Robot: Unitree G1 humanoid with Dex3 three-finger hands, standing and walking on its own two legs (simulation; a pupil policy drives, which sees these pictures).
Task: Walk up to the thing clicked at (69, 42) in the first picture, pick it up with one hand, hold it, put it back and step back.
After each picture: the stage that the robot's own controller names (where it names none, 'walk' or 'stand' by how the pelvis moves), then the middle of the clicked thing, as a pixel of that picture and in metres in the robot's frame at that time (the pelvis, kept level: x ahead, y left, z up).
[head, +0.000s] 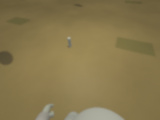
stand; (69, 42) +1.56 +0.55 -0.65
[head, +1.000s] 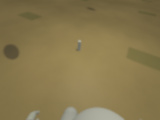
walk; (79, 45) +1.49 +0.24 -0.63
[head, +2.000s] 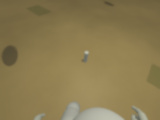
walk; (85, 57) +1.01 +0.10 -0.63
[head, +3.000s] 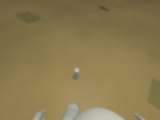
walk; (76, 74) +0.65 +0.18 -0.63
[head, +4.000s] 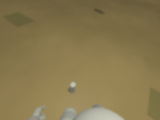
stand; (72, 87) +0.45 +0.14 -0.65
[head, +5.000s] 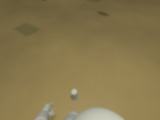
stand; (74, 94) +0.38 +0.19 -0.65
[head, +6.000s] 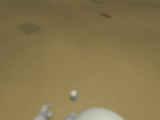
stand; (74, 96) +0.37 +0.19 -0.65
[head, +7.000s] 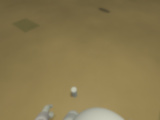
stand; (74, 92) +0.38 +0.19 -0.66
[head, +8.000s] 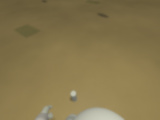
stand; (74, 96) +0.37 +0.20 -0.66
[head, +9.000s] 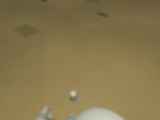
stand; (73, 96) +0.37 +0.21 -0.66
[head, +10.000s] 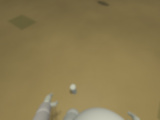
go down; (73, 89) +0.38 +0.20 -0.65
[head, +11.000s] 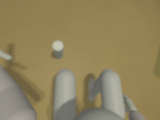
go down; (58, 51) +0.47 +0.21 -0.24
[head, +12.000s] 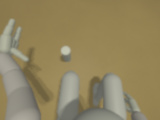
close in; (66, 55) +0.47 +0.19 -0.26
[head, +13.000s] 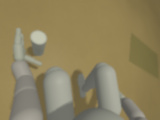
close in; (38, 46) +0.47 +0.24 -0.17
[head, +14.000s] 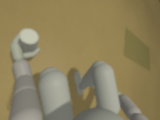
close; (30, 45) +0.46 +0.25 -0.17
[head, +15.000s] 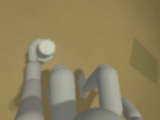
lift; (45, 51) +0.40 +0.23 -0.16
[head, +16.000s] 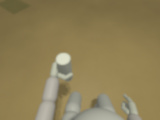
lift; (66, 69) +0.33 +0.17 +0.03
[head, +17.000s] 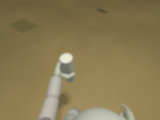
hold; (68, 70) +0.33 +0.16 +0.06
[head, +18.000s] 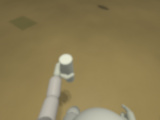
hold; (68, 70) +0.33 +0.17 +0.04
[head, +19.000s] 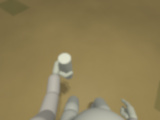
crouch; (66, 68) +0.35 +0.17 -0.01
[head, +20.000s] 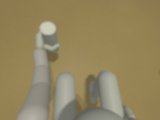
lower; (51, 40) +0.50 +0.21 -0.05
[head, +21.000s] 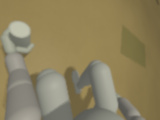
lower; (22, 41) +0.48 +0.26 -0.18
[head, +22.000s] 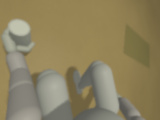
lower; (23, 40) +0.48 +0.26 -0.18
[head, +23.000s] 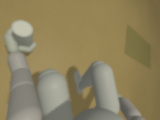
lower; (25, 40) +0.48 +0.26 -0.18
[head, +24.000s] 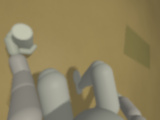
lower; (25, 42) +0.47 +0.26 -0.18
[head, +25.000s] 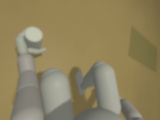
open; (34, 43) +0.47 +0.24 -0.18
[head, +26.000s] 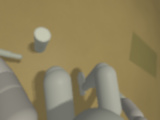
stand; (41, 42) +0.46 +0.23 -0.18
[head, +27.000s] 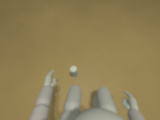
walk; (74, 72) +0.44 +0.17 -0.46
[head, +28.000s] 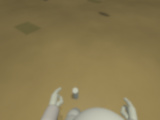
stand; (75, 93) +0.40 +0.16 -0.60
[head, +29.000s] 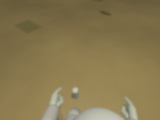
stand; (75, 93) +0.40 +0.16 -0.60
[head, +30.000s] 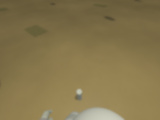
stand; (79, 95) +0.42 +0.14 -0.65
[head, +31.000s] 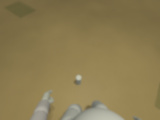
walk; (78, 80) +0.46 +0.11 -0.64
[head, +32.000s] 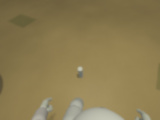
walk; (80, 72) +0.62 +0.18 -0.63
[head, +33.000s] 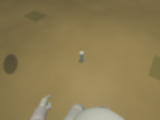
walk; (82, 57) +0.95 +0.22 -0.63
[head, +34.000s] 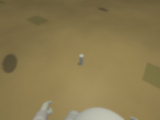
stand; (81, 60) +1.03 +0.19 -0.65
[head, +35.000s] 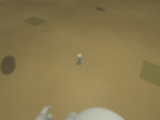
stand; (79, 59) +1.04 +0.22 -0.66
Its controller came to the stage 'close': yes
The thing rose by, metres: 0.69
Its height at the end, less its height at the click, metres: +0.00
